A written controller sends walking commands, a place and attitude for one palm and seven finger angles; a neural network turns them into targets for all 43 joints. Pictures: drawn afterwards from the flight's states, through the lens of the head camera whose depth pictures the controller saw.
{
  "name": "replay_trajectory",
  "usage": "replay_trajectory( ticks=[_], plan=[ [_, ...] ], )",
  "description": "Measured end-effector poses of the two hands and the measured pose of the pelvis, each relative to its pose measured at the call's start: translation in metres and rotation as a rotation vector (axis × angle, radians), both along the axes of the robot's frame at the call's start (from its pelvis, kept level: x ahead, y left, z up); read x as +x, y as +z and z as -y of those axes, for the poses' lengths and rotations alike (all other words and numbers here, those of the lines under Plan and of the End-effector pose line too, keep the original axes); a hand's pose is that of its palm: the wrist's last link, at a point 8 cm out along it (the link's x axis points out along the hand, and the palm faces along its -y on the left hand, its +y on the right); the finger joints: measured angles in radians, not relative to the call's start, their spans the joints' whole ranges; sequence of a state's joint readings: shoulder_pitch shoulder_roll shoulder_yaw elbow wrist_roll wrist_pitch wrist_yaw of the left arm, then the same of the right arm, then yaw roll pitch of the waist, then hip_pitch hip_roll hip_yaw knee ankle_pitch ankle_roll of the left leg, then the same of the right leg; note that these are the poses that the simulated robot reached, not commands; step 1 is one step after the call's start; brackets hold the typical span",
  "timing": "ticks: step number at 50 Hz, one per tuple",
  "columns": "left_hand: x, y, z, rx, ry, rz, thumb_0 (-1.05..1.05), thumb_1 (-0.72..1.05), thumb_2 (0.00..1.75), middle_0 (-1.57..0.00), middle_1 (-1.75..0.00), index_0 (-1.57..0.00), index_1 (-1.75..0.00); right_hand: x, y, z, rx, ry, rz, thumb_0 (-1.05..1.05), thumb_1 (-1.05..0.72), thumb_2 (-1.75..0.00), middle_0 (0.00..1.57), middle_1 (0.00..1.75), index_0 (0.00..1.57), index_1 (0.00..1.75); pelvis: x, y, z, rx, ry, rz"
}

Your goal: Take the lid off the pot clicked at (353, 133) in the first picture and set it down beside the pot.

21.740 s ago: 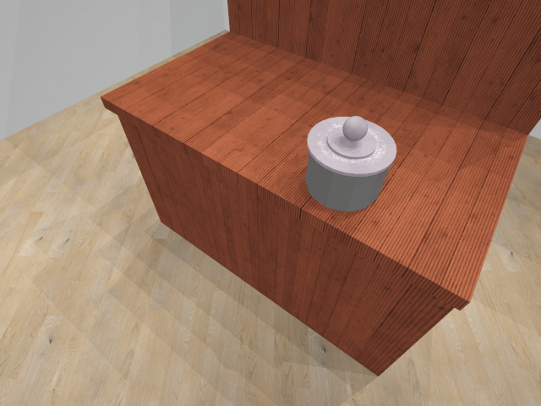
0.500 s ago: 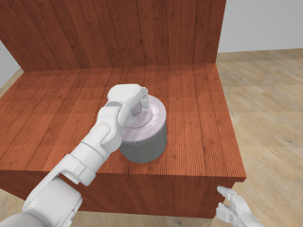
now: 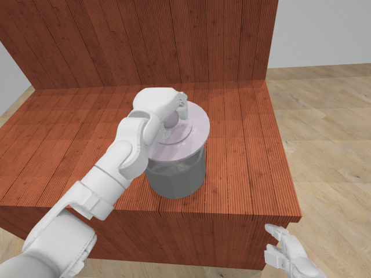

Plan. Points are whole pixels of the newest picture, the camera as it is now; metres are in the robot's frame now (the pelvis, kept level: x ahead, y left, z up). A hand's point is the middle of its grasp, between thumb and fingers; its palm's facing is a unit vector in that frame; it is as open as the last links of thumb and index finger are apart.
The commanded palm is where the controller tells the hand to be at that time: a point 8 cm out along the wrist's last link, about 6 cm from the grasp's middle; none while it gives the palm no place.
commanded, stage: lift the lid straight up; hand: left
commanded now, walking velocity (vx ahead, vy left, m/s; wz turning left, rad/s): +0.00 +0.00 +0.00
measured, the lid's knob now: (168, 117) +0.43 +0.06 +0.14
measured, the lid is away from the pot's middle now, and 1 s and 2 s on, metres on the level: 0.01 0.01 0.09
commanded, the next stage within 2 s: move the lid sideways beside the pot in 1.12 s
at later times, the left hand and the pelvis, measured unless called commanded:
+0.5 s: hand (161, 107) +0.40 +0.06 +0.19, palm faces -0.04 -0.04 -1.00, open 7.5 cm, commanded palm +0.37 +0.08 +0.26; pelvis -0.01 -0.01 +0.00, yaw +0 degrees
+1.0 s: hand (152, 91) +0.40 +0.07 +0.23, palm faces +0.01 -0.04 -1.00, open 7.5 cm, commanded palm +0.37 +0.09 +0.30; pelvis -0.01 +0.00 +0.00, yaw +0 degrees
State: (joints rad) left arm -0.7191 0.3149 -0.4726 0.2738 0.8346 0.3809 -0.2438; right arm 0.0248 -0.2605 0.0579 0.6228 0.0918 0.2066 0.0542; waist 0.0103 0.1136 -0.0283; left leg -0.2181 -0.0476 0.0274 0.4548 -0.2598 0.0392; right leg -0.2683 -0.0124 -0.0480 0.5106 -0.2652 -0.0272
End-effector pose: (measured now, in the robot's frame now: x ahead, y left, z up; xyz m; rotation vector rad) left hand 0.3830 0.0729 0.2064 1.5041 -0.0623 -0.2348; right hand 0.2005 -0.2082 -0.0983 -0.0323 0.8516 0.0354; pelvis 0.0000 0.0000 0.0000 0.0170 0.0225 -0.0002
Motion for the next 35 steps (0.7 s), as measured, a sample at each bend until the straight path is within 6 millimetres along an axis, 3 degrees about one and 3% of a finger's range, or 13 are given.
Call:
replay_trajectory(
  ticks=[35],
  plan=[
    [-0.001,0.058,0.001,0.01,-0.004,0.097,0.02,0.11,0.98,-0.72,-0.84,-0.77,-0.87,-0.007,0.002,0.011,-0.009,0.002,0.024,0.01,-0.91,-0.9,0.2,0.3,0.19,0.3,-0.009,0.0,0.008,0.006,-0.001,0.011]
  ],
)
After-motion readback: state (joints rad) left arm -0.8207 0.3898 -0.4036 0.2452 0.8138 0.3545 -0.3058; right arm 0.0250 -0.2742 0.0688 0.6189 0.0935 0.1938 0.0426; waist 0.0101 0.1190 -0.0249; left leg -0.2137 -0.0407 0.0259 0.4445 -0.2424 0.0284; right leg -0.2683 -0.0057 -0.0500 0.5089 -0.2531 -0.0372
